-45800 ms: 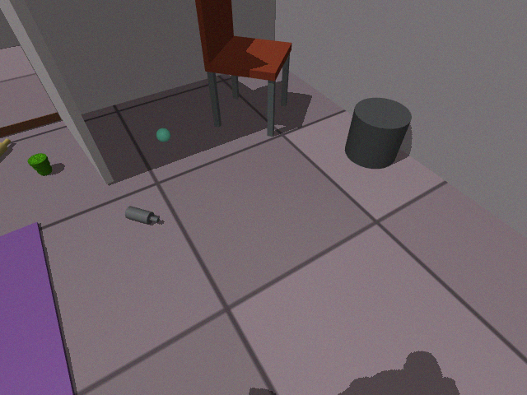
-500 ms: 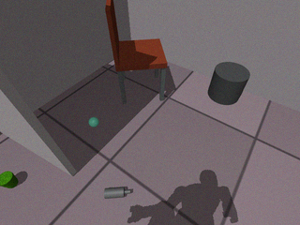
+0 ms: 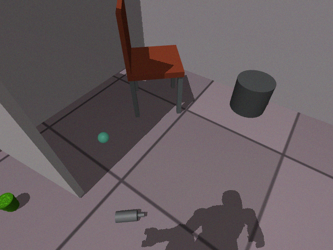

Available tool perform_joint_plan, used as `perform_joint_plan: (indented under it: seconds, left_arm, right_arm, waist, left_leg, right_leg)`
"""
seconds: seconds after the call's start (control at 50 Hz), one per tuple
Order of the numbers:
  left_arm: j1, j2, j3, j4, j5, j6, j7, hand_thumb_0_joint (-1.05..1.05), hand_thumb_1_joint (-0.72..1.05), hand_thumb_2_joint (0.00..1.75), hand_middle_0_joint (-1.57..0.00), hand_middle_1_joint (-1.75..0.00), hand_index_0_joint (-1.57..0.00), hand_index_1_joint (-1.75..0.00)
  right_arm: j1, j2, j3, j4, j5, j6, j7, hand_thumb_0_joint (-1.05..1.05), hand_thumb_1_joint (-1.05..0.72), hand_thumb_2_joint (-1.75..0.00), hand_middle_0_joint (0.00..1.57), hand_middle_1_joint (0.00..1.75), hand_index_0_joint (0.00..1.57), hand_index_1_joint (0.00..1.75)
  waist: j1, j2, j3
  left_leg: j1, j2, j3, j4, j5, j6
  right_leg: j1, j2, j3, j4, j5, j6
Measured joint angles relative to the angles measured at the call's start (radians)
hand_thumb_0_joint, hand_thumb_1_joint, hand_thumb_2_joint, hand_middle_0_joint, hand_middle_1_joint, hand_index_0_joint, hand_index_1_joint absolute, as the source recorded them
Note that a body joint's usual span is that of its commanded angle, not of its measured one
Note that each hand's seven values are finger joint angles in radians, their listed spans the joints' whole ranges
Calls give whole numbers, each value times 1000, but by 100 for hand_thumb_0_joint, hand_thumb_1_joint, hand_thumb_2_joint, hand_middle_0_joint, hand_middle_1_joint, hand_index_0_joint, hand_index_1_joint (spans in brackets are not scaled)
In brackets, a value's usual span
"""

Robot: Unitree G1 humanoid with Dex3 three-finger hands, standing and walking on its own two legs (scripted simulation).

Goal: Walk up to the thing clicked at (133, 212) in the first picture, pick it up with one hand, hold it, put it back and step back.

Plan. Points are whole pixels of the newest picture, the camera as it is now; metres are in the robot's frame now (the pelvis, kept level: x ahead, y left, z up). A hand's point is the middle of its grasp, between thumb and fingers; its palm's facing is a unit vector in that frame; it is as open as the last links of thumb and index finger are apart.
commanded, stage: step back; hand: left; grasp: from above
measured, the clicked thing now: (130, 215) +0.44 +0.23 -0.75
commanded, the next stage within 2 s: none
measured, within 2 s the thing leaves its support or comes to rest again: neither
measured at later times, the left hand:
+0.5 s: hand out of the picture +0.06 +0.30 -0.18, palm faces -0.06 -0.93 -0.37, open 7.4 cm
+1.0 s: hand out of the picture -0.07 +0.31 -0.16, palm faces -0.01 -0.91 -0.41, open 7.4 cm
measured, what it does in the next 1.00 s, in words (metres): walks backwards: right foot, then left foot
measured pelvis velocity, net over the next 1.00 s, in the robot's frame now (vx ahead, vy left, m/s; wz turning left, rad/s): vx -0.20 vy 0.04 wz -0.01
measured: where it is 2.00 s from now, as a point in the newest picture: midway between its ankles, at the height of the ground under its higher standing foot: outside the picture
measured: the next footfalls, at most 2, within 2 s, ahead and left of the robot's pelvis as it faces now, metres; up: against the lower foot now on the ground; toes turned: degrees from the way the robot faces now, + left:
right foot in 0.66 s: -0.10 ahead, -0.09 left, +0.00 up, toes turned -1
left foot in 0.98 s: -0.17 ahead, +0.16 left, +0.02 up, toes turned -2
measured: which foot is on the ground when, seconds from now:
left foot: down 0.00-0.68, up 0.70-0.96, down 0.98-1.00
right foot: down 0.00-0.28, up 0.30-0.64, down 0.66-1.00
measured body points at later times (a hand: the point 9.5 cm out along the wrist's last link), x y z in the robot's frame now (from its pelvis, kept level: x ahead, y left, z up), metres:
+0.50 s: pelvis -0.08 +0.04 -0.02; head +0.00 +0.06 +0.42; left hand +0.07 +0.35 -0.15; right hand +0.00 -0.27 -0.14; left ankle -0.04 +0.14 -0.75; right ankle -0.12 -0.10 -0.68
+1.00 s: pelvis -0.20 +0.04 -0.03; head -0.14 +0.04 +0.42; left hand -0.07 +0.36 -0.13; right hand -0.12 -0.28 -0.15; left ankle -0.21 +0.16 -0.74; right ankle -0.14 -0.09 -0.75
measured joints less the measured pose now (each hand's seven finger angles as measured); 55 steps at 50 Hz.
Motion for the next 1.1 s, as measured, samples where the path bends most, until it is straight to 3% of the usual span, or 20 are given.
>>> perform_joint_plan:
  seconds: [0.08, 0.14, 0.22, 0.26, 0.28, 0.3, 0.36, 0.44, 0.56, 0.64, 0.68, 0.74, 0.78, 0.82, 0.88, 0.94, 0.98, 1.02, 1.06, 1.1]
  left_arm:
    - [-10, 7, 25, -44, -17, 8, 1, 1, 90, 90, -20, -30, -21, -30]
    - [-28, 19, 38, -87, -17, 23, 5, 1, 90, 90, -20, -30, -21, -30]
    - [-40, 36, 43, -142, 1, 43, 8, 1, 90, 90, -20, -30, -21, -30]
    - [-50, 48, 42, -167, 3, 50, 9, 1, 90, 90, -20, -30, -21, -30]
    - [-59, 54, 42, -181, -1, 54, 10, 1, 90, 90, -20, -30, -21, -30]
    - [-75, 63, 44, -193, -6, 59, 13, 1, 90, 90, -20, -30, -21, -30]
    - [-105, 78, 50, -223, -12, 69, 31, 1, 90, 90, -20, -30, -20, -30]
    - [-89, 74, 43, -244, -16, 65, 33, 1, 90, 90, -20, -29, -20, -30]
    - [-24, 58, 44, -252, -6, 65, 18, 1, 90, 90, -20, -29, -20, -30]
    - [8, 50, 49, -248, 1, 53, 6, 1, 90, 90, -20, -30, -20, -30]
    - [21, 31, 51, -243, 12, 42, 4, 1, 90, 90, -20, -30, -20, -30]
    - [50, 20, 43, -256, 15, 38, -5, 1, 90, 90, -20, -30, -21, -30]
    - [59, 10, 41, -262, 13, 41, -1, 1, 90, 90, -20, -30, -21, -30]
    - [58, 8, 42, -274, 16, 47, 4, 1, 90, 90, -20, -30, -21, -30]
    - [43, 12, 43, -308, 20, 44, 12, 1, 90, 90, -20, -30, -21, -30]
    - [24, 25, 41, -344, 19, 38, 17, 1, 90, 90, -20, -30, -21, -30]
    - [11, 40, 39, -360, 13, 42, 16, 1, 90, 90, -20, -30, -21, -30]
    - [-1, 66, 44, -356, 4, 53, 16, 1, 90, 90, -20, -30, -21, -30]
    - [-4, 64, 48, -329, 1, 69, 19, 1, 90, 90, -20, -30, -21, -30]
    - [1, 66, 50, -315, -6, 77, 23, 1, 90, 90, -20, -30, -20, -30]
  right_arm:
    - [-23, -16, -11, -43, 14, 20, 9, 0, -90, -90, 20, 30, 20, 30]
    - [-35, -33, -26, -89, 21, 34, 11, 0, -90, -90, 20, 30, 20, 30]
    - [-20, -56, -48, -143, 18, 53, 18, 0, -90, -90, 20, 30, 20, 30]
    - [3, -65, -55, -164, 16, 49, 20, 0, -90, -90, 20, 30, 20, 30]
    - [14, -68, -59, -170, 10, 45, 20, 0, -90, -90, 20, 30, 20, 30]
    - [18, -62, -63, -172, 3, 42, 18, 0, -90, -90, 20, 30, 20, 30]
    - [28, -36, -54, -183, -5, 39, 17, 0, -90, -90, 20, 30, 20, 30]
    - [31, -17, -47, -211, -12, 43, 0, 0, -90, -90, 20, 30, 20, 30]
    - [19, -7, -43, -279, -9, 28, -11, 0, -90, -90, 21, 30, 20, 30]
    - [13, -21, -35, -296, -4, 37, -6, 0, -90, -90, 21, 30, 21, 30]
    - [2, -40, -37, -284, 5, 49, -5, 0, -90, -90, 21, 30, 21, 30]
    - [5, -45, -45, -259, 12, 67, -12, 0, -90, -90, 21, 30, 20, 30]
    - [17, -55, -47, -252, 19, 64, -14, 0, -90, -90, 20, 30, 20, 30]
    - [34, -63, -46, -253, 20, 58, -15, 0, -90, -90, 20, 30, 20, 30]
    - [56, -75, -45, -253, 18, 56, -16, 0, -90, -90, 20, 30, 20, 30]
    - [66, -77, -45, -251, 13, 57, -15, 0, -90, -90, 20, 30, 20, 30]
    - [64, -71, -48, -249, 7, 51, -11, 0, -90, -90, 20, 30, 20, 30]
    - [46, -39, -47, -244, -1, 45, -6, 0, -90, -90, 20, 30, 20, 30]
    - [49, -33, -40, -258, -9, 38, 7, 0, -90, -90, 20, 30, 20, 30]
    - [48, -22, -33, -264, -15, 32, 6, 0, -90, -90, 20, 30, 20, 30]
  waist:
    - [-7, 8, 45]
    - [-10, 7, 89]
    - [-12, -11, 109]
    - [-21, -17, 108]
    - [-23, -18, 108]
    - [-20, -31, 120]
    - [-23, -53, 152]
    - [-22, -54, 157]
    - [-25, -37, 164]
    - [-21, -19, 150]
    - [-25, 26, 150]
    - [-8, 20, 134]
    - [1, 20, 125]
    - [4, 19, 117]
    - [8, 19, 118]
    - [7, 11, 127]
    - [3, -5, 136]
    - [19, -76, 162]
    - [2, -62, 149]
    - [-7, -51, 138]
  left_leg:
    - [-75, 3, -6, 106, -28, 13]
    - [-157, -9, -2, 239, -32, 46]
    - [-220, -54, 0, 431, -207, 86]
    - [-198, -51, 12, 383, -118, 92]
    - [-186, -50, 11, 354, -141, 76]
    - [-191, -57, 16, 360, -170, 70]
    - [-208, -58, 15, 363, -160, 72]
    - [-212, -47, 31, 308, -109, 78]
    - [-228, -25, 69, 293, -72, 78]
    - [-275, -11, 84, 346, -74, 60]
    - [-303, 9, 57, 391, -85, 54]
    - [-360, -86, -37, 619, -291, 48]
    - [-378, -138, -85, 759, -300, 45]
    - [-370, -157, -97, 819, -299, 36]
    - [-314, -143, -87, 762, -318, 23]
    - [-231, -101, -48, 578, -327, 24]
    - [-176, -83, -18, 433, -263, 39]
    - [-156, -118, 26, 392, -213, 60]
    - [-175, -101, 13, 391, -190, 82]
    - [-179, -77, 7, 355, -146, 101]
  right_leg:
    - [-55, 5, -3, 67, -17, -5]
    - [-101, -5, -3, 132, -34, -7]
    - [-170, -36, 14, 239, -73, 4]
    - [-207, -47, 14, 299, -97, 17]
    - [-234, -48, 16, 340, -110, 14]
    - [-264, -38, 51, 401, -153, -3]
    - [-339, 69, 181, 642, -345, -37]
    - [-387, 129, 204, 831, -342, -34]
    - [-304, 93, 163, 679, -320, -1]
    - [-202, 54, 111, 401, -204, -20]
    - [-182, 75, 84, 348, -157, -30]
    - [-202, 54, 91, 362, -149, -40]
    - [-201, 40, 96, 328, -118, -36]
    - [-209, 29, 93, 299, -87, -33]
    - [-232, 16, 80, 281, -55, -28]
    - [-263, 2, 60, 297, -39, -18]
    - [-291, -12, 51, 330, -39, -9]
    - [-309, -39, 104, 364, -39, -15]
    - [-343, 31, 155, 502, -206, -26]
    - [-380, 104, 197, 696, -289, -36]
